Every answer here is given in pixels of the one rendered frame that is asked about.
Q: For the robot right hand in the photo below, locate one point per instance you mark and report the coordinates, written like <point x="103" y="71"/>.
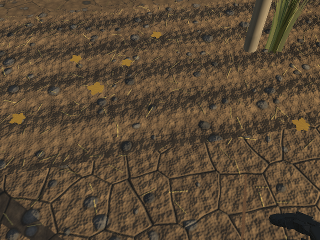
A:
<point x="298" y="221"/>

